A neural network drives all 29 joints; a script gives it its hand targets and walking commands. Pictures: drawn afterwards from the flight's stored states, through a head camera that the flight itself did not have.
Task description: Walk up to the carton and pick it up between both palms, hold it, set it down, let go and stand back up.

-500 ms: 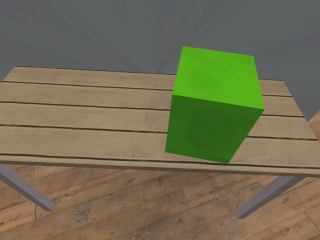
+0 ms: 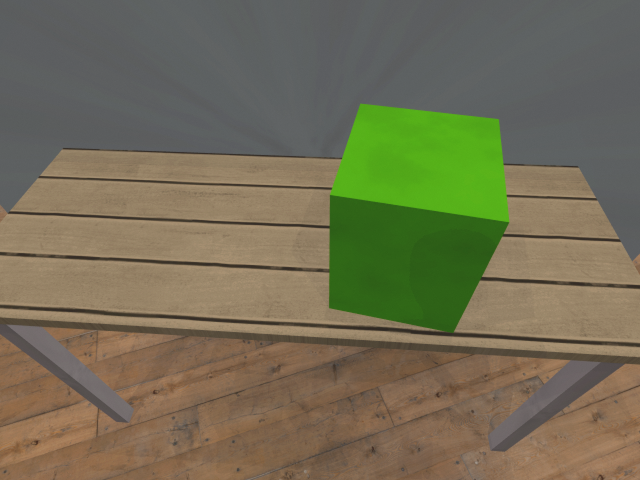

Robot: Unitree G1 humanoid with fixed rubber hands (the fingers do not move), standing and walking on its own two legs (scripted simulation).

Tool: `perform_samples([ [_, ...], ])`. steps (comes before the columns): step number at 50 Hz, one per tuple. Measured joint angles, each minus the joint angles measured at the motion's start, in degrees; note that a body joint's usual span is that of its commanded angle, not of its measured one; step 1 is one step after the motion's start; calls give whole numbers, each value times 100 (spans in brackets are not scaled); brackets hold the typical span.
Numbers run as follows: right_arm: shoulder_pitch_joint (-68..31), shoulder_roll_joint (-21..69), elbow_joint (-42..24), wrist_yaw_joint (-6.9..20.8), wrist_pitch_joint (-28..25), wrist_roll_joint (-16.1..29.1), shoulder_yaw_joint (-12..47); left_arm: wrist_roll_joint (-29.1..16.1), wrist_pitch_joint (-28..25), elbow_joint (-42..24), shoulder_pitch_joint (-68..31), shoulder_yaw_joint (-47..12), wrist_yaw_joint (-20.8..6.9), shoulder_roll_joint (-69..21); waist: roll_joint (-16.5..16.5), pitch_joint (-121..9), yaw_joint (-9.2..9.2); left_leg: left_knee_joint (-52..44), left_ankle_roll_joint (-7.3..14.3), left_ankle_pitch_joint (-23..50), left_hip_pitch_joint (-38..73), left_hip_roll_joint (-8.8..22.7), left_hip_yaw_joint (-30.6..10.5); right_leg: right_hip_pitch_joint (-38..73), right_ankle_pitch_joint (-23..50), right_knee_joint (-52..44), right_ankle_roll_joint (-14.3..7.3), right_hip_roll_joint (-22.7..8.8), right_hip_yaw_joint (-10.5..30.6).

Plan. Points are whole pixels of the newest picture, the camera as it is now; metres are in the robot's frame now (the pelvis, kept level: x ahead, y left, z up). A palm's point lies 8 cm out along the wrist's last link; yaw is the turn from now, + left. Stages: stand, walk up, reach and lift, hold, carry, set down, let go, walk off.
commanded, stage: walk up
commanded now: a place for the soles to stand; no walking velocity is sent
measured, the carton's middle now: (407, 220) +0.48 -0.09 +0.04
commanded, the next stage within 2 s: none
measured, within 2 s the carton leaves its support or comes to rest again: neither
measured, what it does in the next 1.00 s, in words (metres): steps on the spot: left foot, then right foot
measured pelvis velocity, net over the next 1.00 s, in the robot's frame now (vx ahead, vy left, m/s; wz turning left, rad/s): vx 0.04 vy -0.02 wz -0.15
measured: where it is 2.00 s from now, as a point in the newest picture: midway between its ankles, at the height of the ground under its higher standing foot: outside the picture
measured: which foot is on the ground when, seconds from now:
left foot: down 0.00-0.40, up 0.42-0.60, down 0.62-1.00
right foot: down 0.00-0.64, up 0.66-0.80, down 0.82-1.00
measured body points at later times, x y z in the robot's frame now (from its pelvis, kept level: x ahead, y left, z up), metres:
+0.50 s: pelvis +0.01 -0.02 +0.00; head +0.03 -0.01 +0.45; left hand +0.02 +0.26 -0.14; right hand +0.06 -0.29 -0.14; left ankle +0.02 +0.11 -0.71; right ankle -0.04 -0.09 -0.73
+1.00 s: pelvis +0.04 -0.02 +0.00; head +0.05 -0.04 +0.45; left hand +0.10 +0.22 -0.14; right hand +0.09 -0.28 -0.15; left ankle +0.08 +0.09 -0.73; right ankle +0.02 -0.14 -0.73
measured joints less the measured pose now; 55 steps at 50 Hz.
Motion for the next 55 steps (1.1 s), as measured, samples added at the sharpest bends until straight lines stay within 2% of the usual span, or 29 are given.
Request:
perform_samples([
  [11, -17, -61, 153, 25, 25, -3, -10, 28, 7, 90, -11, 14, 21, 84, -91, 30, -7, -102, 34, 101, -2, 6, 88, -42, 112, -69, 36, -13, 87],
  [16, 226, -39, 71, 21, 45, -88, -104, 173, -15, -67, 163, 105, -35, 252, -259, -77, -25, -4, 84, -1, -93, -41, 156, -307, -316, 402, 49, -33, 205],
  [20, 410, -105, 103, 42, 90, -145, -149, 177, -171, -206, 318, 138, -27, 284, -230, -78, -66, 21, 17, -45, -118, 59, 73, -238, -25, 205, -84, 96, 149],
  [21, 427, -138, 118, 54, 98, -136, -152, 144, -211, -232, 357, 146, -16, 255, -177, -56, -65, 134, 80, -104, -151, 93, 88, -172, -40, 129, -120, 141, 118],
  [24, 378, -181, 139, 27, 98, -146, -156, 108, -246, -268, 507, 162, 35, 131, -108, 59, -23, 811, 186, -744, -385, 139, 633, 52, -58, -48, -158, 139, 80],
  [26, 260, -165, 113, 23, 76, -147, -158, 133, -233, -257, 646, 144, 53, 22, -70, 153, 29, 963, 212, -861, -497, 193, 1036, 205, -33, -173, -156, 122, 89],
  [29, -30, -70, -5, 67, 23, -170, -139, 150, -228, -168, 874, 94, 51, -130, -45, 275, 86, 458, 270, -367, -482, 216, 1411, 344, -55, -228, -120, 99, 144],
  [31, -224, 6, -115, 78, -40, -182, -106, 119, -219, -87, 1007, 32, 35, -202, -20, 309, 100, -206, 406, 641, -328, 208, 1536, 304, -200, -18, -75, 99, 197],
  [32, -314, 74, -140, 68, -76, -198, -95, 96, -222, -47, 1041, -2, 24, -208, -77, 326, 105, -248, 463, 899, -298, 176, 1602, 233, -315, 193, -44, 50, 251],
  [34, -414, 200, -177, 53, -96, -138, -75, 72, -188, -27, 1070, -52, 48, -224, -187, 298, 147, -156, 507, 620, -268, 146, 1756, -27, -561, 770, 115, -24, 425],
  [37, -502, 292, -125, 23, -16, -38, -56, 123, -91, -33, 1007, -46, 121, -302, -212, 256, 128, -176, 510, 386, -176, 226, 1926, -429, -1358, 1449, 256, -38, 668],
  [39, -527, 288, -67, 9, 33, -32, -44, 130, -116, -77, 912, -21, 126, -343, -203, 276, 85, -253, 465, 412, -108, 287, 2011, -584, -1148, 1344, 294, -128, 733],
  [42, -546, 195, 94, 75, 108, -12, -17, 124, -264, -183, 774, 22, 96, -342, -186, 315, 84, -134, 373, 344, -96, 384, 2104, -512, 240, 536, 238, -261, 730],
  [46, -520, 50, 353, 143, 214, 25, -13, -28, -342, -197, 616, 31, 66, -353, -108, 186, -24, -255, 280, 358, 9, 438, 2132, -478, 81, 543, 192, -206, 747],
  [55, -387, -152, 685, 178, 141, -27, -8, -53, -392, -283, 235, 10, 71, -226, -35, 86, -143, -666, 271, 526, 199, 487, 2300, -398, 256, 207, 175, -136, 909],
])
